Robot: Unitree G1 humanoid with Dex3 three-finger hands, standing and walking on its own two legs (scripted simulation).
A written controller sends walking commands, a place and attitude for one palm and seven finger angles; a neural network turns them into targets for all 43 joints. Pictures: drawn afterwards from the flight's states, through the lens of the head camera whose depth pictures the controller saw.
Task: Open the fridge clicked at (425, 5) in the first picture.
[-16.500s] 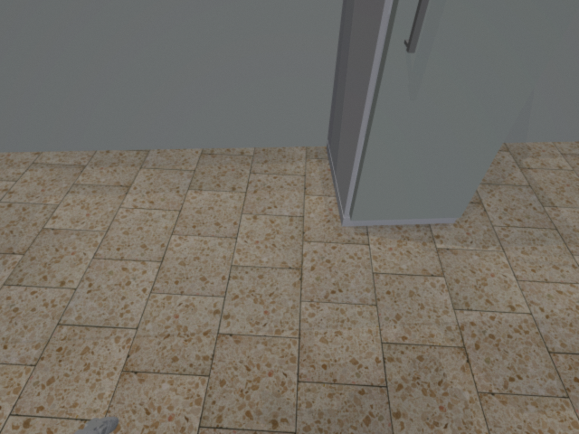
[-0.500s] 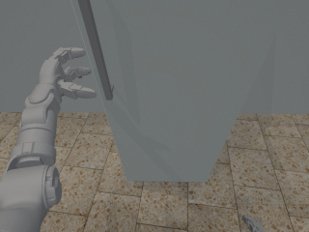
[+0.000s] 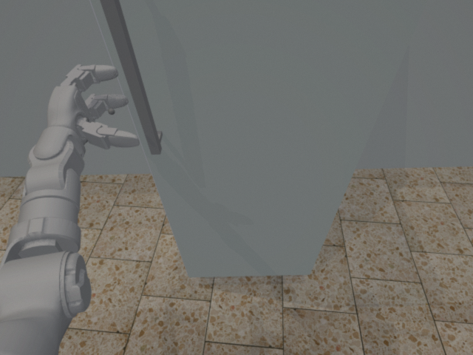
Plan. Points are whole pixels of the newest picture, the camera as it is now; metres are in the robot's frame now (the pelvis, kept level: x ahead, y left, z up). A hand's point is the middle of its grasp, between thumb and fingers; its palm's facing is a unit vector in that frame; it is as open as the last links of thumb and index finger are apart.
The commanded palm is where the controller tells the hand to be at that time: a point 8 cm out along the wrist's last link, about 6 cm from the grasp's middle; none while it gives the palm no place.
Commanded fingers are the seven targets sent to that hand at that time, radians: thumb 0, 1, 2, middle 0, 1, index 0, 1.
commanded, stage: move the hooked fingers beside the handle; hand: left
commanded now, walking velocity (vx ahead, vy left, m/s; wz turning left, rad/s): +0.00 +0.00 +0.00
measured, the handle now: (133, 61) +0.50 +0.16 +0.26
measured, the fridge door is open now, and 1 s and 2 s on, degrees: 0 0 0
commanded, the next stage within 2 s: feel for the door with the fingertips in 0.52 s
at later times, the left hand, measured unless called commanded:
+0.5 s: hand (112, 112) +0.44 +0.20 +0.21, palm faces +0.05 -1.00 -0.02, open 14.0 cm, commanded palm +0.41 +0.24 +0.20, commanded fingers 0.00 -0.50 0.30 -0.30 -1.20 -0.30 -1.20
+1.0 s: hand (139, 113) +0.44 +0.15 +0.21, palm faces +0.02 -1.00 +0.01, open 14.2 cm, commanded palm +0.41 +0.21 +0.20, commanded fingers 0.00 -0.50 0.30 -0.30 -1.20 -0.30 -1.20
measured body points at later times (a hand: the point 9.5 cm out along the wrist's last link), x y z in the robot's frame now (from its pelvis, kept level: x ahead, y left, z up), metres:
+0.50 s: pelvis +0.00 +0.00 +0.00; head +0.01 -0.02 +0.45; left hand +0.43 +0.25 +0.21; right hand +0.12 -0.26 -0.11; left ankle +0.04 +0.14 -0.73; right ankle -0.06 -0.11 -0.73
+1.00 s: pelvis +0.00 +0.00 +0.00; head +0.00 -0.02 +0.45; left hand +0.43 +0.21 +0.21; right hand +0.11 -0.26 -0.11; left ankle +0.04 +0.14 -0.73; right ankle -0.06 -0.11 -0.73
